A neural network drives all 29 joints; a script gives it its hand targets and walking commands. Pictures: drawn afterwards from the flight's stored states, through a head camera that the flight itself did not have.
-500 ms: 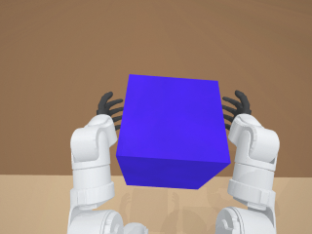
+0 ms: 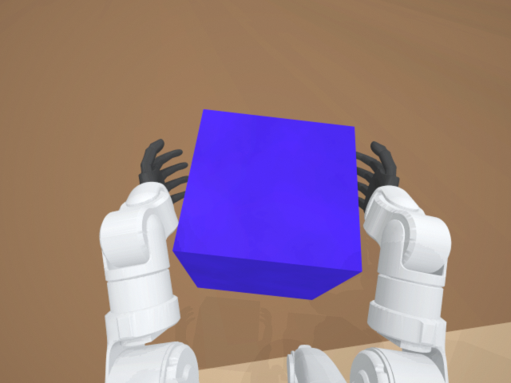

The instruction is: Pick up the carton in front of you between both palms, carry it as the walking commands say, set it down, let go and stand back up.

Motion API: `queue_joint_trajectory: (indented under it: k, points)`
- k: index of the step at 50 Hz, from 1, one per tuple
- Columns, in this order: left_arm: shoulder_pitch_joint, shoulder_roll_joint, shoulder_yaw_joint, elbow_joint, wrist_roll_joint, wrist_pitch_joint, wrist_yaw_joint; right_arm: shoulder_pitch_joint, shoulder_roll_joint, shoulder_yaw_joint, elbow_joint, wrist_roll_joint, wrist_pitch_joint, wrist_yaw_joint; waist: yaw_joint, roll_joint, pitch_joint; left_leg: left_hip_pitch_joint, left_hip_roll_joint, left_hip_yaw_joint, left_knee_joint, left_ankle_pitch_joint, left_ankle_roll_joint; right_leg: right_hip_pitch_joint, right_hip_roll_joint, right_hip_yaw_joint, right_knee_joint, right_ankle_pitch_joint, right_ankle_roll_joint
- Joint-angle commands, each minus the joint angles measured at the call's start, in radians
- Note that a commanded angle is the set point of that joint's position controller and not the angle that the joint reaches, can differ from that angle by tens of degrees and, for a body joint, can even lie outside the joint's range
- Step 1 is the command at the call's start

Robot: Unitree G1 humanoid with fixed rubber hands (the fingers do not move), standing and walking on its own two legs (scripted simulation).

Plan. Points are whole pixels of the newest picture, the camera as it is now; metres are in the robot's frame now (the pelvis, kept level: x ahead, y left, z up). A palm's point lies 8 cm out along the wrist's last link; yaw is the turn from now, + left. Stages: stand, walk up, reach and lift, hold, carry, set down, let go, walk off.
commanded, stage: carry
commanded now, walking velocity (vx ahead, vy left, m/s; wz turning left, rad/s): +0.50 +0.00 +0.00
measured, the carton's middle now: (265, 218) +0.36 -0.02 +0.05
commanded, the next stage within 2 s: none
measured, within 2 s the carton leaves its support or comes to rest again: neither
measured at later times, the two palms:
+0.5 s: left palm (182, 50) +0.64 +0.12 +0.18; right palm (347, 49) +0.66 -0.18 +0.17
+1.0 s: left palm (185, 8) +0.93 +0.15 +0.13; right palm (305, 9) +0.93 -0.15 +0.13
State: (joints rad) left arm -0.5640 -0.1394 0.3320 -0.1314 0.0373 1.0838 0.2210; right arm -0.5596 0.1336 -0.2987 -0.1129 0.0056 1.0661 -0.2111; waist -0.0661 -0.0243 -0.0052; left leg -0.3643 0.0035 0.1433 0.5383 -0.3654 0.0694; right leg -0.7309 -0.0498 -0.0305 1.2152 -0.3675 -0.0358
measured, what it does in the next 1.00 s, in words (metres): climbs: right foot, then left foot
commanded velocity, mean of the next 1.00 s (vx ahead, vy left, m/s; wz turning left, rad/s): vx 0.50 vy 0.00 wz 0.00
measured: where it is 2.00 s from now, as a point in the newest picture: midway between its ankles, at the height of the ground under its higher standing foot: (243, 171)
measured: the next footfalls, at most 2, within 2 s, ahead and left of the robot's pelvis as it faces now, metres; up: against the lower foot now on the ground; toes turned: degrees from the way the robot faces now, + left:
right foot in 0.18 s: +0.31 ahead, -0.12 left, +0.02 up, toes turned -7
left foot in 0.66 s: +0.58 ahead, +0.09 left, +0.02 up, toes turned +8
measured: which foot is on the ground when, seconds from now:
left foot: down 0.00-0.22, up 0.24-0.64, down 0.66-1.00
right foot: up 0.00-0.16, down 0.18-0.68, up 0.70-1.00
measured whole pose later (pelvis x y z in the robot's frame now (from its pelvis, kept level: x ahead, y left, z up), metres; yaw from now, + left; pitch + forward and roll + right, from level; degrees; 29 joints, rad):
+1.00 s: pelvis +0.63 +0.01 +0.04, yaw -1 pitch +5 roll -1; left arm -0.31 -0.17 0.20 -0.24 0.06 1.10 0.16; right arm -0.30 0.16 -0.23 -0.21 -0.06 1.05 -0.13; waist -0.01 -0.01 -0.05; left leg -0.08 0.01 0.14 0.27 -0.27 0.04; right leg -0.63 -0.07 -0.11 0.64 -0.11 0.02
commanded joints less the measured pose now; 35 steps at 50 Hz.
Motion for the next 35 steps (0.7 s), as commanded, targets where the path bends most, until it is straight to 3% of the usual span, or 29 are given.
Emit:
queue_joint_trajectory:
  k: [1, 4, 6, 7, 8, 9, 10, 11, 12, 14, 15, 17, 19, 23, 29, 30, 32, 33, 34, 35]
  points:
    - [-0.591, -0.624, -0.585, -0.071, -0.141, -0.027, 0.009, -0.616, 0.667, 0.626, -0.111, 0.216, -0.014, 0.017, 0.012, 0.132, -0.452, 0.421, 0.255, -0.286, -0.192, 0.219, 0.172, -0.086, -0.042, -0.005, -0.166, 0.054, 0.016]
    - [-0.556, -0.591, -0.581, -0.054, -0.144, -0.003, 0.008, -0.537, 0.616, 0.583, -0.067, 0.164, 0.012, 0.001, 0.004, 0.155, -0.401, 0.383, 0.217, -0.195, -0.207, 0.317, 0.135, 0.023, -0.011, -0.074, -0.402, 0.123, 0.013]
    - [-0.550, -0.586, -0.572, -0.028, -0.144, 0.015, 0.002, -0.523, 0.599, 0.560, -0.040, 0.135, 0.029, -0.003, 0.017, 0.177, -0.370, 0.362, 0.203, -0.145, -0.192, 0.403, 0.097, 0.130, 0.034, -0.149, -0.520, 0.130, 0.003]
    - [-0.552, -0.586, -0.567, -0.010, -0.144, 0.023, -0.001, -0.522, 0.595, 0.551, -0.027, 0.123, 0.037, -0.004, 0.036, 0.195, -0.368, 0.353, 0.202, -0.123, -0.147, 0.486, 0.075, 0.201, 0.062, -0.179, -0.558, 0.126, -0.005]
    - [-0.546, -0.592, -0.561, 0.017, -0.142, 0.029, -0.004, -0.530, 0.592, 0.542, -0.014, 0.114, 0.043, -0.004, 0.079, 0.185, -0.382, 0.321, 0.187, -0.070, -0.037, 0.597, 0.046, 0.327, 0.099, -0.218, -0.622, 0.151, -0.014]
    - [-0.545, -0.595, -0.553, 0.046, -0.141, 0.032, -0.006, -0.523, 0.593, 0.536, 0.005, 0.104, 0.050, -0.004, 0.115, 0.133, -0.438, 0.243, 0.153, -0.006, 0.135, 0.675, 0.005, 0.543, 0.117, -0.219, -0.667, 0.149, -0.031]
    - [-0.514, -0.597, -0.539, 0.076, -0.135, 0.035, -0.007, -0.543, 0.586, 0.526, 0.012, 0.096, 0.055, -0.006, 0.160, 0.037, -0.518, 0.077, 0.120, 0.005, 0.374, 0.466, -0.037, 0.773, -0.024, 0.013, -0.693, -0.009, -0.060]
    - [-0.543, -0.587, -0.545, 0.090, -0.131, 0.033, -0.001, -0.541, 0.605, 0.516, 0.024, 0.094, 0.060, -0.002, 0.139, -0.287, -0.566, -0.253, -0.022, -0.030, 0.637, 0.089, -0.078, 0.964, -0.286, 0.564, -0.843, -0.125, -0.199]
    - [-0.542, -0.636, -0.554, 0.091, -0.139, 0.034, -0.005, -0.609, 0.628, 0.518, 0.008, 0.101, 0.058, -0.002, 0.147, -0.261, -0.502, -0.410, -0.045, -0.128, 0.776, -0.130, -0.057, 0.965, -0.302, 0.693, -0.922, 0.003, -0.233]
    - [-0.631, -0.711, -0.604, 0.018, -0.174, 0.024, -0.020, -0.633, 0.704, 0.509, 0.024, 0.116, 0.047, 0.005, 0.138, -0.015, -0.474, -0.465, 0.029, -0.176, 0.868, -0.072, -0.022, 0.896, -0.282, 0.492, -0.817, 0.239, -0.218]
    - [-0.675, -0.740, -0.623, -0.021, -0.190, 0.013, -0.027, -0.629, 0.732, 0.503, 0.033, 0.113, 0.039, 0.010, 0.128, 0.020, -0.459, -0.447, 0.059, -0.184, 0.811, -0.035, -0.016, 0.838, -0.264, 0.409, -0.822, 0.261, -0.189]
    - [-0.733, -0.766, -0.651, -0.068, -0.215, -0.011, -0.036, -0.632, 0.759, 0.513, 0.040, 0.101, 0.022, 0.014, 0.109, -0.049, -0.459, -0.404, 0.072, -0.169, 0.730, 0.015, -0.022, 0.789, -0.234, 0.302, -0.854, 0.207, -0.147]
    - [-0.723, -0.749, -0.661, -0.089, -0.226, -0.027, -0.039, -0.623, 0.756, 0.536, 0.028, 0.101, 0.008, 0.011, 0.106, -0.094, -0.451, -0.414, 0.071, -0.143, 0.643, 0.045, -0.036, 0.786, -0.217, 0.231, -0.884, 0.200, -0.153]
    - [-0.629, -0.663, -0.643, -0.098, -0.215, -0.028, -0.022, -0.603, 0.693, 0.568, -0.029, 0.129, 0.003, -0.004, 0.121, -0.106, -0.418, -0.400, 0.076, -0.087, 0.362, 0.121, -0.060, 0.817, -0.187, 0.112, -0.905, 0.310, -0.167]
    - [-0.545, -0.573, -0.587, -0.057, -0.147, 0.012, 0.007, -0.568, 0.623, 0.545, -0.017, 0.140, 0.047, -0.003, 0.125, -0.130, -0.329, -0.227, 0.028, 0.006, 0.035, 0.254, -0.038, 0.808, -0.159, 0.006, -0.863, 0.520, -0.099]
    - [-0.546, -0.568, -0.581, -0.044, -0.142, 0.020, 0.008, -0.566, 0.617, 0.536, -0.001, 0.139, 0.054, -0.001, 0.118, -0.139, -0.322, -0.186, 0.010, 0.027, -0.015, 0.259, -0.029, 0.814, -0.155, -0.011, -0.821, 0.589, -0.084]
    - [-0.556, -0.570, -0.573, -0.020, -0.135, 0.033, 0.011, -0.538, 0.609, 0.510, 0.048, 0.131, 0.065, -0.001, 0.055, -0.091, -0.413, 0.142, -0.036, 0.073, -0.095, 0.287, -0.005, 0.715, -0.104, -0.101, -0.579, 0.731, -0.029]
    - [-0.568, -0.568, -0.567, -0.011, -0.133, 0.040, 0.013, -0.513, 0.599, 0.495, 0.068, 0.122, 0.068, -0.002, 0.004, 0.012, -0.510, 0.394, 0.106, -0.112, -0.077, 0.220, 0.023, 0.540, -0.087, -0.110, -0.350, 0.485, 0.014]
    - [-0.566, -0.600, -0.565, 0.002, -0.141, 0.048, 0.014, -0.533, 0.571, 0.477, 0.079, 0.108, 0.068, -0.009, 0.014, 0.258, -0.558, 0.606, 0.352, -0.561, -0.132, 0.215, 0.130, 0.215, 0.037, -0.078, -0.114, 0.106, 0.050]
    - [-0.612, -0.603, -0.570, -0.006, -0.153, 0.049, 0.011, -0.540, 0.597, 0.476, 0.092, 0.103, 0.066, -0.014, 0.009, 0.346, -0.529, 0.685, 0.379, -0.708, -0.187, 0.284, 0.195, 0.001, 0.107, -0.013, 0.046, -0.141, 0.036]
